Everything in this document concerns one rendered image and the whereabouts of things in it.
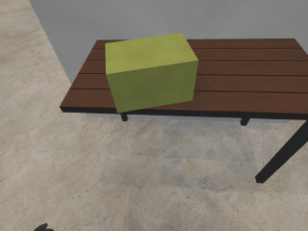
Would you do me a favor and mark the table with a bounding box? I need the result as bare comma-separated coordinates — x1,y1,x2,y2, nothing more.
60,38,308,184

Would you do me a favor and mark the carton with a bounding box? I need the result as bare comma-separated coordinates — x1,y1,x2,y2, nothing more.
105,33,198,114

